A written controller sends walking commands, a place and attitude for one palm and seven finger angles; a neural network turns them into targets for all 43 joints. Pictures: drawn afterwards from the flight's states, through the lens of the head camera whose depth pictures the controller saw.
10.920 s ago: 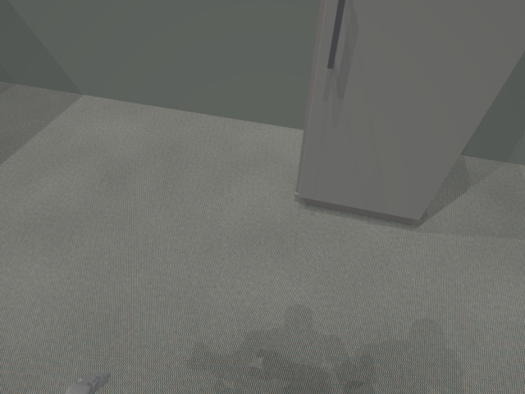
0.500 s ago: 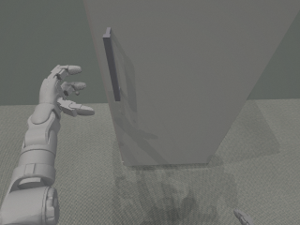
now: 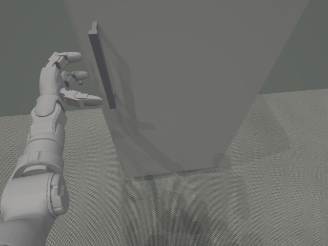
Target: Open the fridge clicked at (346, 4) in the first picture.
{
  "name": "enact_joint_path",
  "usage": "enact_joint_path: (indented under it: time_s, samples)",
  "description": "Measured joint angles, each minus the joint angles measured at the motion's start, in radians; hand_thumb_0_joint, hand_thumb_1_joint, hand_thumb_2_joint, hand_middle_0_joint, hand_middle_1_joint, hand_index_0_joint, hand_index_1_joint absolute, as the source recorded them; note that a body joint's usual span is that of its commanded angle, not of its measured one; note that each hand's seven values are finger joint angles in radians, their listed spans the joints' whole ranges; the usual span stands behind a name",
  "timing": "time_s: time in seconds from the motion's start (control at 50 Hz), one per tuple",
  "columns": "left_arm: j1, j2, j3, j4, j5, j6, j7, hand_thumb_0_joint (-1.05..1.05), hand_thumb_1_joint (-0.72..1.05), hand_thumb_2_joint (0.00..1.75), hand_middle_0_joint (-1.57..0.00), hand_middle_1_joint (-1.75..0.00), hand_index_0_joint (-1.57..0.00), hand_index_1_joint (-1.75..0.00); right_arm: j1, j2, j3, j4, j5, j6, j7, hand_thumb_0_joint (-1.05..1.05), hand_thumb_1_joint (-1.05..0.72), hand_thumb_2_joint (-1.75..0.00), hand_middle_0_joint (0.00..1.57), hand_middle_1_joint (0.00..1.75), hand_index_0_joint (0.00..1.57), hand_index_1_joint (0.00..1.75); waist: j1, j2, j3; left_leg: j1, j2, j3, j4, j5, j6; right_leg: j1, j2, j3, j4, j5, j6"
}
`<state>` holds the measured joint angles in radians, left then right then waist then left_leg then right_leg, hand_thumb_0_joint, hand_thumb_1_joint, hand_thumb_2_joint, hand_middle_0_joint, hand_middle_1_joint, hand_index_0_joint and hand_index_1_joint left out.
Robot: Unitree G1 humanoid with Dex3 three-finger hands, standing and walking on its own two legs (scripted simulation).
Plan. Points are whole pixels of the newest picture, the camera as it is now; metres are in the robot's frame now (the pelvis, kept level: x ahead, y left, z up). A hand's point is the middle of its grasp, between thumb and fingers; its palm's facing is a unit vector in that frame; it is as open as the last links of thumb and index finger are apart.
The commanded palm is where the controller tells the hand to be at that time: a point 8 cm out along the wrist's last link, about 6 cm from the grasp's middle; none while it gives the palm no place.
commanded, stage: move the hooked fingers beside the handle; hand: left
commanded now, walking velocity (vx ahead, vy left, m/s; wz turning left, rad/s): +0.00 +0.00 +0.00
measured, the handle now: (105, 71) +0.53 +0.15 +0.13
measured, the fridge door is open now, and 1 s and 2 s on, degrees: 0 0 0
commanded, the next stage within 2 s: feel for the door with the fingertips in 0.68 s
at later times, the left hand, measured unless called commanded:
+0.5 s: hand (79, 88) +0.46 +0.20 +0.14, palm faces +0.15 -0.99 +0.00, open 14.0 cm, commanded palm +0.42 +0.24 +0.14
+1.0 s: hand (90, 87) +0.46 +0.17 +0.14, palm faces +0.11 -0.99 -0.01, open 14.0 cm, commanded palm +0.43 +0.22 +0.14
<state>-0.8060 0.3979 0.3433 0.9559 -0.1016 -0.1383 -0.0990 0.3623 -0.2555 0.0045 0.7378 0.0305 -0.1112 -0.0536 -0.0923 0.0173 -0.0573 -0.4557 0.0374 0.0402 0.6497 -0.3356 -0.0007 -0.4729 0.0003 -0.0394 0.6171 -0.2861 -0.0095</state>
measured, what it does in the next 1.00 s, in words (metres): stands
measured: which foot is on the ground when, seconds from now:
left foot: down 0.00-1.00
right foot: down 0.00-1.00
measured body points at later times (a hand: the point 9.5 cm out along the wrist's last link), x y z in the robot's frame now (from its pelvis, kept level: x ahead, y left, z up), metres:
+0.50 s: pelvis +0.00 +0.00 +0.00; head +0.03 +0.00 +0.45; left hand +0.44 +0.25 +0.14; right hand +0.09 -0.26 -0.11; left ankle -0.01 +0.12 -0.72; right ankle +0.01 -0.11 -0.72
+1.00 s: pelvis -0.01 +0.00 +0.00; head +0.03 +0.00 +0.45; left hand +0.45 +0.22 +0.14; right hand +0.06 -0.27 -0.12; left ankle -0.01 +0.12 -0.72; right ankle +0.01 -0.12 -0.72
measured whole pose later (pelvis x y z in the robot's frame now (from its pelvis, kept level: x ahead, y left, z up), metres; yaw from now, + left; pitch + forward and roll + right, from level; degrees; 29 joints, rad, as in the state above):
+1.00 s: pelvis -0.01 +0.00 +0.00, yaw +1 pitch +7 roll -1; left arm -0.83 0.33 0.27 0.97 -0.11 -0.15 -0.07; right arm 0.33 -0.25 0.01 0.74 0.03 -0.11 -0.06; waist -0.08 0.02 -0.05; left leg -0.47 0.03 0.02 0.67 -0.33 0.00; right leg -0.48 0.00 -0.06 0.63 -0.28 -0.01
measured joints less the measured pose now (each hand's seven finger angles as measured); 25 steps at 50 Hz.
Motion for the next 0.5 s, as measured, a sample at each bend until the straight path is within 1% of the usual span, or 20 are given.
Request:
enact_joint_path:
  time_s: [0.08,0.18,0.28,0.36,0.44,0.5]
  samples:
    - [0.043,-0.003,0.0,-0.027,-0.003,0.018,-0.004,-0.01,-0.49,0.3,-0.3,-1.2,-0.3,-1.2,0.012,0.001,-0.004,-0.011,0.005,0.012,0.002,0.01,-0.9,-0.9,0.2,0.3,0.21,0.3,0.003,0.003,-0.003,0.008,0.003,0.003,-0.003,-0.002,0.0,0.007,0.003,0.003,-0.005,0.0,0.0]
    - [0.08,-0.02,-0.009,-0.078,-0.01,0.011,0.004,-0.01,-0.49,0.3,-0.3,-1.2,-0.3,-1.2,0.002,0.002,-0.006,-0.013,0.008,0.014,-0.005,0.01,-0.9,-0.9,0.2,0.3,0.21,0.3,0.015,0.0,0.005,0.016,0.004,-0.004,-0.001,-0.003,-0.001,0.022,0.004,-0.004,-0.011,0.001,-0.001]
    - [0.053,-0.027,-0.04,-0.086,-0.008,0.008,0.01,-0.01,-0.49,0.3,-0.3,-1.2,-0.3,-1.2,-0.027,0.001,-0.006,-0.008,0.009,0.008,-0.011,0.01,-0.9,-0.9,0.2,0.3,0.2,0.3,0.024,0.0,0.011,0.015,0.0,-0.018,0.004,-0.001,-0.001,0.029,0.0,-0.017,-0.012,0.001,-0.001]
    - [0.011,-0.033,-0.065,-0.042,-0.016,0.026,0.004,-0.01,-0.5,0.3,-0.29,-1.2,-0.3,-1.2,-0.048,-0.001,-0.001,-0.009,0.012,0.005,-0.012,0.01,-0.9,-0.9,0.2,0.3,0.2,0.3,0.028,0.001,0.006,0.012,-0.005,-0.025,0.003,0.004,0.0,0.029,-0.005,-0.024,-0.011,0.001,-0.001]
    - [-0.011,-0.034,-0.049,0.006,-0.015,0.039,0.003,-0.01,-0.5,0.3,-0.3,-1.2,-0.3,-1.2,-0.064,0.0,0.008,-0.021,0.009,0.008,-0.009,0.01,-0.9,-0.9,0.2,0.3,0.21,0.3,0.024,-0.001,0.0,0.008,-0.007,-0.023,0.001,0.007,0.0,0.021,-0.007,-0.022,-0.006,0.001,-0.001]
    - [0.004,-0.031,-0.029,0.005,-0.006,0.022,0.009,-0.01,-0.49,0.3,-0.3,-1.2,-0.3,-1.2,-0.065,0.003,0.01,-0.033,0.005,0.008,-0.006,0.01,-0.9,-0.9,0.2,0.3,0.21,0.3,0.022,-0.003,0.0,0.005,-0.005,-0.017,0.002,0.007,-0.001,0.013,-0.005,-0.016,0.0,0.001,-0.002]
